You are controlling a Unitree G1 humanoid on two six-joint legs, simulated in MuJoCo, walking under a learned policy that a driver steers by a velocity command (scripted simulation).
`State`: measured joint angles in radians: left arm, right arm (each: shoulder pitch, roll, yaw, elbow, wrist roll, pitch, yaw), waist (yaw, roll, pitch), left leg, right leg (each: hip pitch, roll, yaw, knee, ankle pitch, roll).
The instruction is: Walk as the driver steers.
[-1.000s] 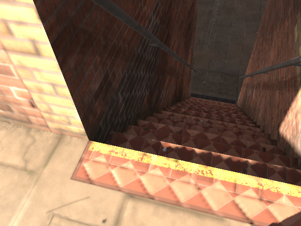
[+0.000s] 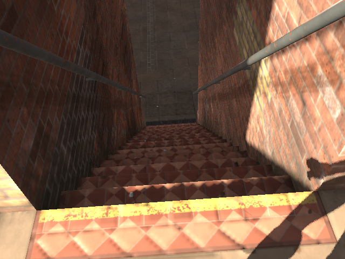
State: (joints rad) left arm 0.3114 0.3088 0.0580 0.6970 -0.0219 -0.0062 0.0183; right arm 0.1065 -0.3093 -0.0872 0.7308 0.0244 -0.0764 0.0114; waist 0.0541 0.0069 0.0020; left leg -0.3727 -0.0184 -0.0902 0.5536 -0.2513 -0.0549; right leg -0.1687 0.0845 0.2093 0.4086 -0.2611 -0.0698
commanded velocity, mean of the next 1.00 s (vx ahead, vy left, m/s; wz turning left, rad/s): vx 0.47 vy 0.00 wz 0.02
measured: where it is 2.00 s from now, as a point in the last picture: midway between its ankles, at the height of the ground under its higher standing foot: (199, 196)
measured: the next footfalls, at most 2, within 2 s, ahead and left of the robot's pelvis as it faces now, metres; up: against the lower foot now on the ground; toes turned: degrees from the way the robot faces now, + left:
left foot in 0.06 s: +0.10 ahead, +0.14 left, +0.00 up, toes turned -7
right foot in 0.50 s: +0.36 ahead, -0.17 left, +0.00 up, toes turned -10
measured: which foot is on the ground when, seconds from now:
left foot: up 0.00-0.04, down 0.06-0.52, up 0.54-0.98, down 1.00-1.00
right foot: down 0.00-0.06, up 0.08-0.48, down 0.50-1.00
